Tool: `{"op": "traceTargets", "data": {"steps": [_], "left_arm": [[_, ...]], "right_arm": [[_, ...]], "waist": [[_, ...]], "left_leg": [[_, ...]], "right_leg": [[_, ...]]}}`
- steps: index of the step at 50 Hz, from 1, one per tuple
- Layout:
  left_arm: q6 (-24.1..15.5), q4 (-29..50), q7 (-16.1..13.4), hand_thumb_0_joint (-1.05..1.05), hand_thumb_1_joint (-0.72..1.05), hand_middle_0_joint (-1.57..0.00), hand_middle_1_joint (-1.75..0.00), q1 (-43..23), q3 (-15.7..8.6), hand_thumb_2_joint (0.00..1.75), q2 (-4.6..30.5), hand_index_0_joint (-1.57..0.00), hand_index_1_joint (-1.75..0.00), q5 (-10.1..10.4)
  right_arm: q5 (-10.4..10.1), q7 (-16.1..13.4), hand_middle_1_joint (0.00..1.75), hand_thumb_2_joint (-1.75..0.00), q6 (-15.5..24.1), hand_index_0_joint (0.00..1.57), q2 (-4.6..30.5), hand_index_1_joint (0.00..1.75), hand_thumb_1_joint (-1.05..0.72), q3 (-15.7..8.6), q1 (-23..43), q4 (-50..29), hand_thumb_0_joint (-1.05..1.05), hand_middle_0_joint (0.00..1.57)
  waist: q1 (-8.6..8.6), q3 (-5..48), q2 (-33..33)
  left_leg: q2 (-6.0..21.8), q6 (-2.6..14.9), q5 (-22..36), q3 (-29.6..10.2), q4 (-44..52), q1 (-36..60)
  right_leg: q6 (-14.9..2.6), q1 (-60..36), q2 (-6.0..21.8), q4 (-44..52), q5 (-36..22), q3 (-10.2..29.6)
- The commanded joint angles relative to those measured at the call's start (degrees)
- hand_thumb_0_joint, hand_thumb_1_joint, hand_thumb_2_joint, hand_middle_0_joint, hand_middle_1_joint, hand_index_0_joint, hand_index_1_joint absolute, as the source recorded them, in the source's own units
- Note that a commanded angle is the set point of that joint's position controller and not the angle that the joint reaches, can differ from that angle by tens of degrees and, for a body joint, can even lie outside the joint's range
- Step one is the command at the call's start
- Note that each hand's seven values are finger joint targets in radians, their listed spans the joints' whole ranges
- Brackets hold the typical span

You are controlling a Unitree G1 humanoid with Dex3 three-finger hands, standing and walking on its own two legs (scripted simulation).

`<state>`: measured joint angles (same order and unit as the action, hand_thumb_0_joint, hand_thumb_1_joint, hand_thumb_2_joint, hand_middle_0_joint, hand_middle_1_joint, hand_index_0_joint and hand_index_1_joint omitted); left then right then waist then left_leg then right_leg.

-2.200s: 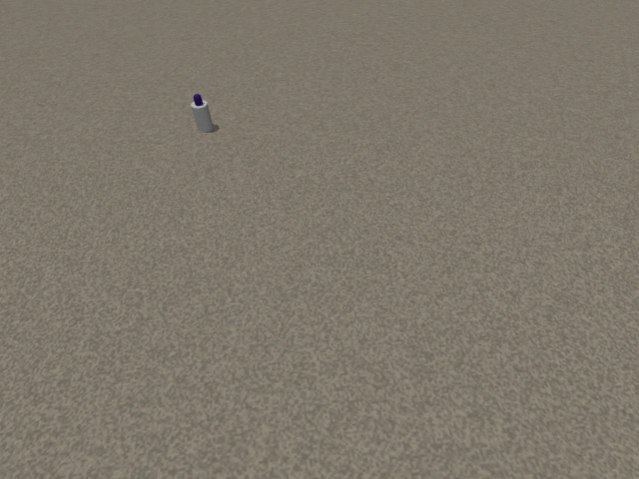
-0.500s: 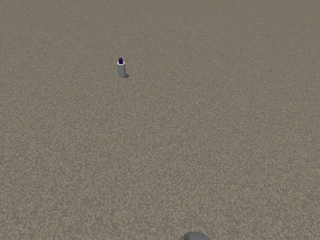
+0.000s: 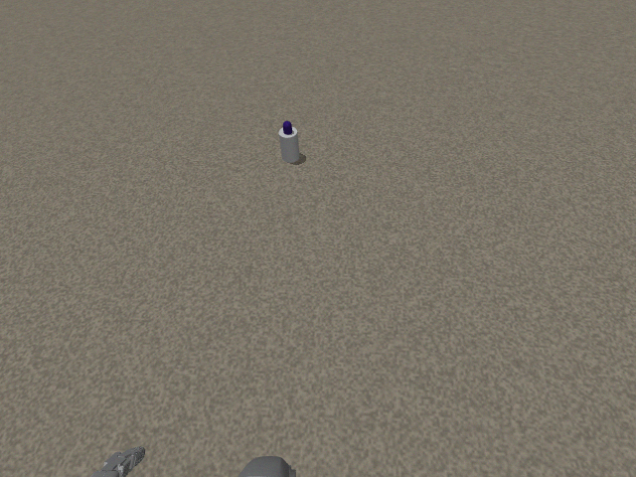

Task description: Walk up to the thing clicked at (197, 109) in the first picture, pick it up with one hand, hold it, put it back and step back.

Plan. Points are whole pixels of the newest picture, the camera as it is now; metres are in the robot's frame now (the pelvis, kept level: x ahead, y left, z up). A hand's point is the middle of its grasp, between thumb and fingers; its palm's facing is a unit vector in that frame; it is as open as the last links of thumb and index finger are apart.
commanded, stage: walk up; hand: left
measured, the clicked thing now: (289, 140) +1.59 +0.20 -0.67
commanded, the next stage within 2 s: none
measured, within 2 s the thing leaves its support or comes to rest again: neither
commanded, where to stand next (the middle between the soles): +1.24 -0.04 m, yaw +0 degrees
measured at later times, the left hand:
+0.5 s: hand (161, 340) +0.35 +0.30 -0.15, palm faces -0.04 -0.95 -0.31, open 7.4 cm
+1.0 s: hand (231, 217) +0.60 +0.21 -0.11, palm faces -0.03 -0.92 -0.39, open 7.4 cm
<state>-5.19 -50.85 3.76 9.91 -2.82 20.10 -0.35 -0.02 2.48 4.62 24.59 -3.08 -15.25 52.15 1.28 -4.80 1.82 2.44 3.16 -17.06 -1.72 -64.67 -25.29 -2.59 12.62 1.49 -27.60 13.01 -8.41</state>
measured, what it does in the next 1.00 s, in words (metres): walks ahead: left foot, then right foot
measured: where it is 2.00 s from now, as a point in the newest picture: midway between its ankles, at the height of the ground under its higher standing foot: (347, 264)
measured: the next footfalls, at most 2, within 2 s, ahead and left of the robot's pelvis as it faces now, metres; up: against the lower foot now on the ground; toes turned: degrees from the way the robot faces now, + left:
left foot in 0.24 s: +0.34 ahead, +0.14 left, +0.00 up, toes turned +7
right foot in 0.72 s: +0.58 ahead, -0.15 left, +0.00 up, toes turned -7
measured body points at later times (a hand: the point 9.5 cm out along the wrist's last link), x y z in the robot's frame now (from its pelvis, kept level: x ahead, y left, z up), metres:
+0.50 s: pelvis +0.30 +0.03 +0.00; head +0.31 +0.06 +0.45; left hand +0.35 +0.35 -0.13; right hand +0.37 -0.28 -0.09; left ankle +0.30 +0.14 -0.74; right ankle +0.34 -0.14 -0.67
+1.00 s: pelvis +0.53 -0.06 +0.01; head +0.54 -0.09 +0.45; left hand +0.60 +0.26 -0.09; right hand +0.60 -0.38 -0.12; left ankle +0.59 +0.11 -0.66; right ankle +0.54 -0.14 -0.74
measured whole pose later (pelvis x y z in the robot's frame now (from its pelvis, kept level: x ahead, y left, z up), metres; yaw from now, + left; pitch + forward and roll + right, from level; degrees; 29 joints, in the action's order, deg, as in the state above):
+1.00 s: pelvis +0.53 -0.06 +0.01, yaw -2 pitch -3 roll +1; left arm -5.2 -50.2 2.9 16.5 -2.3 21.1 -0.2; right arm 0.0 3.1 2.5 25.0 -3.4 -14.8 50.9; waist 1.1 -3.8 3.4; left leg 3.8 0.6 -11.5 -2.5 -58.8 -29.9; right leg -3.1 9.4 0.1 -24.6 12.5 -5.3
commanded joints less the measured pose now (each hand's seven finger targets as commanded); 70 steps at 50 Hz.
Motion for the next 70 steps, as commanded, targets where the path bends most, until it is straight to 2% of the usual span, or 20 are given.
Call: {"op": "traceTargets", "data": {"steps": [1, 8, 12, 14, 15, 18, 20, 28, 33, 36, 37, 38, 39, 45, 52, 58, 62, 64, 65, 70], "left_arm": [[-2.03, 4.33, -1.06, 0.00, 0.90, -0.20, -0.30, 0.06, -4.42, 0.90, 16.62, -0.20, -0.30, 0.23], [-1.54, 3.64, 0.12, 0.00, 0.90, -0.20, -0.30, 3.89, -4.50, 0.90, 18.81, -0.20, -0.30, -0.43], [-0.27, 4.42, -1.08, 0.00, 0.90, -0.20, -0.30, 8.27, -2.63, 0.90, 15.44, -0.20, -0.30, -0.13], [0.37, 4.60, -1.57, 0.00, 0.90, -0.20, -0.30, 13.22, -1.48, 0.90, 12.37, -0.20, -0.30, 0.80], [0.77, 3.72, -2.47, 0.00, 0.90, -0.20, -0.30, 11.78, -2.92, 0.90, 19.32, -0.20, -0.30, 0.57], [0.12, 1.85, -1.84, 0.00, 0.90, -0.20, -0.30, 9.96, -2.48, 0.90, 16.87, -0.20, -0.30, 1.10], [0.71, 1.54, -1.33, 0.00, 0.90, -0.20, -0.30, 11.74, -2.52, 0.90, 15.58, -0.20, -0.30, 1.53], [1.81, 4.86, 1.86, 0.00, 0.90, -0.20, -0.30, 1.63, -2.68, 0.90, 13.94, -0.20, -0.30, -0.35], [1.06, 4.40, 1.68, 0.00, 0.90, -0.20, -0.30, -0.61, -3.28, 0.90, 13.55, -0.20, -0.30, -0.49], [0.16, 0.40, 0.38, 0.00, 0.90, -0.20, -0.30, 11.44, -5.51, 0.90, 17.71, -0.20, -0.30, -0.57], [-0.31, 0.03, -0.43, 0.00, 0.90, -0.20, -0.30, 16.49, -6.98, 0.90, 22.03, -0.20, -0.30, -1.09], [-0.54, 1.55, -0.90, 0.00, 0.90, -0.20, -0.30, 15.73, -7.34, 0.90, 25.33, -0.20, -0.30, -0.76], [-0.26, 1.26, -1.16, 0.00, 0.90, -0.20, -0.30, 14.53, -7.24, 0.90, 25.47, -0.20, -0.30, 0.37], [-0.99, 3.48, -2.16, 0.00, 0.90, -0.20, -0.30, 6.04, -4.36, 0.90, 17.03, -0.20, -0.30, 0.99], [-1.67, 5.57, -2.18, 0.00, 0.90, -0.20, -0.30, 7.67, -4.93, 0.90, 18.00, -0.20, -0.30, -0.22], [-1.01, 5.46, -2.17, 0.00, 0.90, -0.20, -0.30, 9.16, -4.99, 0.90, 18.27, -0.20, -0.30, -0.46], [-0.30, 6.26, -2.28, 0.00, 0.90, -0.20, -0.30, 9.69, -3.94, 0.90, 17.09, -0.20, -0.30, -0.12], [0.10, 6.74, -2.26, 0.00, 0.90, -0.20, -0.30, 14.98, -1.59, 0.90, 9.54, -0.20, -0.30, 0.84], [0.82, 5.79, -3.00, 0.00, 0.90, -0.20, -0.30, 13.89, -3.03, 0.90, 16.41, -0.20, -0.30, 0.56], [1.35, 2.56, -2.10, 0.00, 0.90, -0.20, -0.30, 13.63, -2.46, 0.90, 15.13, -0.20, -0.30, 1.10]], "right_arm": [[0.49, 1.27, 0.30, -0.90, 0.08, 0.20, 8.95, 0.30, -0.90, -3.50, -1.65, -4.40, 0.00, 0.20], [1.07, 2.87, 0.30, -0.90, 0.62, 0.20, 7.97, 0.30, -0.90, -3.69, 9.17, -6.71, 0.00, 0.20], [3.08, 1.10, 0.30, -0.90, 1.19, 0.20, 14.29, 0.30, -0.90, -6.39, -7.29, -1.98, 0.00, 0.20], [2.71, -0.46, 0.30, -0.90, 1.35, 0.20, 20.38, 0.30, -0.90, -7.84, -11.02, -4.00, 0.00, 0.20], [0.40, -0.45, 0.30, -0.90, 1.21, 0.20, 21.27, 0.30, -0.90, -8.18, -8.34, -4.68, 0.00, 0.20], [-0.47, -1.19, 0.30, -0.90, 1.79, 0.20, 14.08, 0.30, -0.90, -5.03, -1.46, -5.91, 0.00, 0.20], [-0.78, -1.09, 0.30, -0.90, 2.46, 0.20, 12.96, 0.30, -0.90, -4.36, -1.28, -5.54, 0.00, 0.20], [-0.12, -0.48, 0.30, -0.90, 3.20, 0.20, 14.05, 0.30, -0.90, -4.92, 0.70, -7.20, 0.00, 0.20], [0.17, -0.90, 0.30, -0.90, 1.98, 0.20, 14.77, 0.30, -0.90, -5.21, -1.11, -6.81, 0.00, 0.20], [0.68, -1.25, 0.30, -0.90, 1.60, 0.20, 11.15, 0.30, -0.90, -3.86, -3.45, -7.12, 0.00, 0.20], [0.33, -1.01, 0.30, -0.90, 1.53, 0.20, 7.55, 0.30, -0.90, -2.42, -7.68, -7.15, 0.00, 0.20], [-0.15, -0.85, 0.30, -0.90, 1.21, 0.20, 7.37, 0.30, -0.90, -1.87, -9.03, -7.44, 0.00, 0.20], [0.08, -1.59, 0.30, -0.90, 0.78, 0.20, 12.92, 0.30, -0.90, -3.07, -5.27, -6.46, 0.00, 0.20], [-0.42, -0.37, 0.30, -0.90, -0.92, 0.20, 9.90, 0.30, -0.90, -2.86, -6.11, -2.73, 0.00, 0.20], [0.76, 1.41, 0.30, -0.90, -1.97, 0.20, 10.23, 0.30, -0.90, -3.78, 2.72, -5.41, 0.00, 0.20], [1.30, 2.10, 0.30, -0.90, -0.51, 0.20, 8.40, 0.30, -0.90, -3.16, 7.85, -7.06, 0.00, 0.20], [1.84, 1.07, 0.30, -0.90, 0.39, 0.20, 11.31, 0.30, -0.90, -4.77, -2.92, -3.83, 0.00, 0.20], [2.92, -0.44, 0.30, -0.90, 0.77, 0.20, 18.39, 0.30, -0.90, -7.01, -11.49, -3.96, 0.00, 0.20], [0.81, -0.58, 0.30, -0.90, 0.68, 0.20, 19.04, 0.30, -0.90, -7.14, -10.53, -4.90, 0.00, 0.20], [-1.02, -1.46, 0.30, -0.90, 1.40, 0.20, 12.15, 0.30, -0.90, -4.00, -3.41, -6.14, 0.00, 0.20]], "waist": [[-1.57, 0.37, -7.44], [1.36, 1.03, -7.51], [-6.73, 13.23, 6.94], [-7.06, 17.83, 15.64], [-7.41, 16.78, 9.34], [-2.94, 6.50, 1.72], [-1.26, 5.58, 4.76], [-2.01, -2.70, 4.90], [-2.34, 3.54, 5.02], [4.01, 11.17, -6.25], [5.40, 15.32, -17.56], [4.20, 13.55, -21.10], [5.41, 11.32, -16.34], [-1.10, 2.83, -11.04], [0.71, -1.63, -7.43], [1.67, 0.51, -7.43], [-3.83, 6.65, 1.49], [-5.71, 14.11, 19.49], [-6.69, 14.45, 10.57], [-1.82, 3.01, 3.92]], "left_leg": [[3.35, -2.46, 5.06, -0.63, 9.79, -5.45], [2.65, -2.88, 15.46, 5.78, 31.93, 4.50], [1.00, 2.11, 2.89, 3.63, 34.10, 30.64], [22.37, 8.91, -14.64, -37.67, 46.48, 42.87], [24.48, 12.88, -14.01, -40.24, 48.93, 40.23], [15.31, 4.51, 16.57, -13.12, 47.23, 24.10], [13.38, 5.18, 24.50, -6.33, 47.77, 19.50], [11.44, 7.95, 6.38, 2.32, 54.31, 12.70], [12.56, 6.55, 14.76, 2.03, 45.97, 17.71], [7.59, 3.05, 16.74, 5.43, 21.54, 10.37], [1.73, 1.18, 6.21, 8.54, 7.26, 2.20], [-3.85, -1.23, -11.49, 6.25, -2.43, -10.27], [-1.29, -1.48, -12.01, 2.54, -6.61, -12.65], [2.10, -1.52, 3.40, -1.18, 2.26, -2.69], [3.00, -4.32, 10.27, -1.81, 16.19, -10.46], [3.02, -1.86, 9.72, 2.65, 30.68, -2.31], [-1.12, 1.13, 6.70, 5.77, 36.25, 19.63], [18.26, 8.65, -5.51, -28.48, 42.48, 40.28], [22.51, 13.45, -9.97, -38.70, 47.77, 38.61], [13.21, 6.12, 20.11, -8.42, 48.06, 18.90]], "right_leg": [[-9.85, -0.45, 13.37, 16.92, -6.31, 10.37], [-7.74, -0.22, 11.20, 15.09, -1.00, 5.77], [-4.41, 6.26, 7.04, -16.67, -13.54, 1.60], [-0.74, 27.22, -5.43, -39.69, 19.51, 7.25], [-1.40, 27.83, -1.00, -43.22, 16.86, 13.56], [-0.12, 21.28, 2.90, -39.17, 6.13, 16.77], [1.07, 17.57, 3.59, -36.22, 4.79, 14.16], [3.18, 17.78, 7.08, -15.44, -6.60, 8.68], [0.82, 7.91, 4.08, -6.84, -8.37, 5.42], [-1.18, -13.05, 2.02, -3.96, -1.31, 6.74], [-2.60, -21.50, 9.51, 2.36, 11.28, 18.28], [-7.87, -25.47, 22.20, 11.20, 13.76, 42.64], [-11.61, -23.33, 23.95, 12.72, 9.19, 46.67], [-3.95, -2.44, 10.61, 11.60, -16.54, 14.55], [-4.78, -4.09, 12.29, 18.98, 3.95, 13.76], [-6.77, -8.26, 13.00, 10.84, -12.13, 9.89], [-5.29, -1.22, 8.88, -8.03, -17.81, 5.85], [0.49, 22.75, -3.69, -35.42, 17.42, 3.86], [-0.75, 25.06, -2.64, -39.69, 19.66, 9.43], [0.68, 17.14, 2.23, -36.71, 6.25, 14.57]]}}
